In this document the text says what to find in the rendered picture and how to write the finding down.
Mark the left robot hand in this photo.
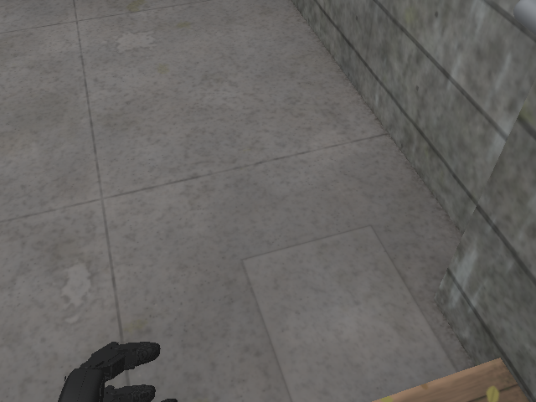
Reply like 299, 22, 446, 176
58, 342, 178, 402

